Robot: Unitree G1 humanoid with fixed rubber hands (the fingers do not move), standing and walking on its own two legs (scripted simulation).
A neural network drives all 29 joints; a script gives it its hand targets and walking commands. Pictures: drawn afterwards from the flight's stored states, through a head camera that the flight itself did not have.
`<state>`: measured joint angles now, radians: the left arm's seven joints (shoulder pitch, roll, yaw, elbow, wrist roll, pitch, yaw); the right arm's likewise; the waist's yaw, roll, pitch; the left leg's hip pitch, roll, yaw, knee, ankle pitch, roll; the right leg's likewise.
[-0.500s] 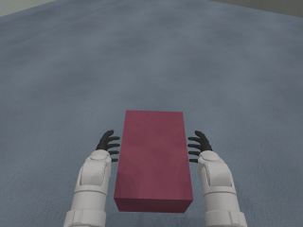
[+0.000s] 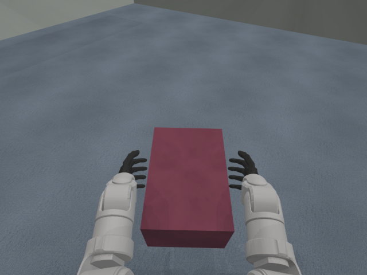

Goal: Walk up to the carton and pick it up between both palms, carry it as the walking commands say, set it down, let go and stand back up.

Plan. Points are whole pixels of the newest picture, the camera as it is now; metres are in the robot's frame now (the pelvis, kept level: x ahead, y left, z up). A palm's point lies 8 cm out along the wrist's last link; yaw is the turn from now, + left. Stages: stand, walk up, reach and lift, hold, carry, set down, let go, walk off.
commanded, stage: hold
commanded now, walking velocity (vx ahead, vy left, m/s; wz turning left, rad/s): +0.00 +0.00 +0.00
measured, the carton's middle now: (187, 183) +0.36 +0.00 -0.04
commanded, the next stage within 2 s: set down in 0.18 s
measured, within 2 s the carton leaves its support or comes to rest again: neither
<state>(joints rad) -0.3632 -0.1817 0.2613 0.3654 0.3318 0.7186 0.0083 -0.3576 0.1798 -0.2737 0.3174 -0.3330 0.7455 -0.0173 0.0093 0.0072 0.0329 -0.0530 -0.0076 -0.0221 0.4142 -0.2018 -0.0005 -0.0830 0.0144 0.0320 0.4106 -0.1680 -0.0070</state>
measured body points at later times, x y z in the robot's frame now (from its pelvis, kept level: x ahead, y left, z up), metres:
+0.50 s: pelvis +0.00 +0.00 +0.00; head -0.03 -0.01 +0.45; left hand +0.30 +0.16 +0.02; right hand +0.33 -0.13 +0.02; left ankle +0.03 +0.12 -0.74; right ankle +0.05 -0.12 -0.74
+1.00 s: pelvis -0.01 +0.00 -0.03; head +0.07 +0.00 +0.41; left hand +0.32 +0.17 -0.07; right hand +0.34 -0.12 -0.07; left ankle +0.03 +0.12 -0.74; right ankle +0.05 -0.12 -0.74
